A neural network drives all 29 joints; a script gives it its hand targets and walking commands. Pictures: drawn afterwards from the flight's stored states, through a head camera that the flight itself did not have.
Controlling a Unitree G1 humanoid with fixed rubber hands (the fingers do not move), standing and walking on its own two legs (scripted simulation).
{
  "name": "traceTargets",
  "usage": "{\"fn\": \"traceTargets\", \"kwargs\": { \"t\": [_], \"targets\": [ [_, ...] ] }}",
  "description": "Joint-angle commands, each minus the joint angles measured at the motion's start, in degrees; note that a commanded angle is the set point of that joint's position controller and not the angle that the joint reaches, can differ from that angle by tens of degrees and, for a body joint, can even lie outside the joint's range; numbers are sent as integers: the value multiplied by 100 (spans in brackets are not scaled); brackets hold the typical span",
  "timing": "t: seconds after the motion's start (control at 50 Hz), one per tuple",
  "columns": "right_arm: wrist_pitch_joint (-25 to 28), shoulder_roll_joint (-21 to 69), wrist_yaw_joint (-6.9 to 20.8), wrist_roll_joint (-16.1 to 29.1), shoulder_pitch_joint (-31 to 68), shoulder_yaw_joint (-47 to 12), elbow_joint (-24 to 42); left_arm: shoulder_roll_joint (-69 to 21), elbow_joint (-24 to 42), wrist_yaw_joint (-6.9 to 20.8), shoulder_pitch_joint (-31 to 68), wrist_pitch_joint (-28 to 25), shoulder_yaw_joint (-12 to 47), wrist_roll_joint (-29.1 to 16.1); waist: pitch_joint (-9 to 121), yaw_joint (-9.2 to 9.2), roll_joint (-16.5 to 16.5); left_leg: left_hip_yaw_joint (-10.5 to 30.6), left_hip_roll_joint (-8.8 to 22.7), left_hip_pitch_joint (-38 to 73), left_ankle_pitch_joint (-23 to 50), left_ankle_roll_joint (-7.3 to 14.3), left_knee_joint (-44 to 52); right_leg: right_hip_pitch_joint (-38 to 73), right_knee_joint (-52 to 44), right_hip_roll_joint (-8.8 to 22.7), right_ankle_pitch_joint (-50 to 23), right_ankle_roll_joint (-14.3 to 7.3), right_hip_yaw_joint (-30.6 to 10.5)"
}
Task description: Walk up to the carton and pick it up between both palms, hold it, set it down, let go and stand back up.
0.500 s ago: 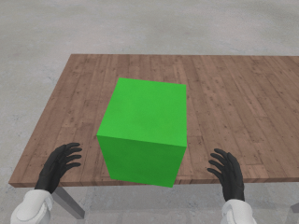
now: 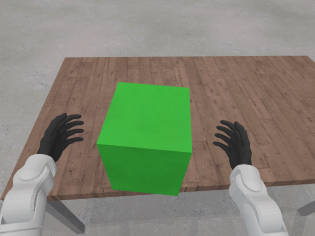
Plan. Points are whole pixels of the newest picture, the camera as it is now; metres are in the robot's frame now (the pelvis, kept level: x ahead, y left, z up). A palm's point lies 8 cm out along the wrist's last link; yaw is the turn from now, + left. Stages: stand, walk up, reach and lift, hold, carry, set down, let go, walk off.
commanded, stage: reach and lift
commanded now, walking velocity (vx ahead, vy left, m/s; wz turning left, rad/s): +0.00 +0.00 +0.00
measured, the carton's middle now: (149, 141) +0.37 +0.03 +0.01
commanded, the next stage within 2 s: none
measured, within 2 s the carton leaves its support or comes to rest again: neither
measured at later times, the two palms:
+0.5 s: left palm (63, 107) +0.35 +0.23 +0.16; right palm (238, 124) +0.33 -0.17 +0.14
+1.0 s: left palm (73, 89) +0.41 +0.22 +0.17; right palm (228, 103) +0.39 -0.16 +0.16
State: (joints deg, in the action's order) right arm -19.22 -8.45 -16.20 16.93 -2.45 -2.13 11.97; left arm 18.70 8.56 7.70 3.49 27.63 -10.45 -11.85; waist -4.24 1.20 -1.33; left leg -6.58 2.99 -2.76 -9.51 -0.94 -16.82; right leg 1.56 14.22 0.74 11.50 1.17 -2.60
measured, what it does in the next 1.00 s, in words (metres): stands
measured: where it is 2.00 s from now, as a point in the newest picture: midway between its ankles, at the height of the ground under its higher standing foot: outside the picture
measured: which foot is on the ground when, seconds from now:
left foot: down 0.00-1.00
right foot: down 0.00-1.00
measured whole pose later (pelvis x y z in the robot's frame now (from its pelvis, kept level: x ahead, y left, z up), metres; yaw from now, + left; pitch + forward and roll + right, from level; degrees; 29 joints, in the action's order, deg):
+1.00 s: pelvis -0.01 +0.00 +0.00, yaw +2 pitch +0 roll -1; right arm -20.7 -11.0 -16.8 21.8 41.1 -1.9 -29.3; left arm 22.0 -29.4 5.2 43.8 29.1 -7.3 -8.3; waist -0.8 -4.8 -1.8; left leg -4.2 2.5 -10.1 -8.6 -0.4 -18.6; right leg -4.2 14.8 1.1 10.7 1.8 -0.3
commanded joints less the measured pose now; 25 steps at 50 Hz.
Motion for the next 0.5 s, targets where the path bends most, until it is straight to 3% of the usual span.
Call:
{"fn": "traceTargets", "kwargs": {
  "t": [0.0, 0.22, 0.48],
  "targets": [
    [-27, -418, -12, 48, 1130, 240, 541, 687, 624, -37, 1343, 127, -232, -3, 984, -117, 332, 72, -240, 1130, 1587, -99, -125, -754, -224, -235, -1399, -116, 178],
    [-297, -596, -60, 178, 2854, 366, -222, 921, -133, -172, 3057, 581, -235, 76, 1389, -243, 354, 44, -244, 882, 1150, 8, -110, -789, -92, -296, -1098, -28, 277],
    [-437, -758, -115, 438, 4459, 254, -1455, 1149, -1374, -213, 4668, 679, -177, 174, 1801, -367, 295, 81, -314, 788, 1059, 109, -174, -836, 61, -285, -1471, 114, 381]
  ]
}}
